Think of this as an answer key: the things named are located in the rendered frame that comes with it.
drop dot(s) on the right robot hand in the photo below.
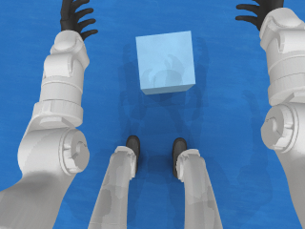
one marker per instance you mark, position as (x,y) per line
(265,6)

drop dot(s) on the robot right foot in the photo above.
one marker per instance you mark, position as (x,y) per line
(179,146)

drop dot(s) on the left robot hand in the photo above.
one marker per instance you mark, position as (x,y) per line
(69,18)

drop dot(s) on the right robot forearm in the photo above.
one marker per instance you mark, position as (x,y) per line
(282,37)

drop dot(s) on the left robot forearm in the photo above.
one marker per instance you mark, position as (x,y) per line
(60,98)

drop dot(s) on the carton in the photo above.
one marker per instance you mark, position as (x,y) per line
(165,62)

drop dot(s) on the right robot thigh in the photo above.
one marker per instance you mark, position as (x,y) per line
(201,211)

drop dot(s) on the left robot upper arm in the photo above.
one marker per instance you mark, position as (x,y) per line
(49,160)

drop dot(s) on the right robot upper arm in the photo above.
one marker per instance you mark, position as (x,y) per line
(284,132)

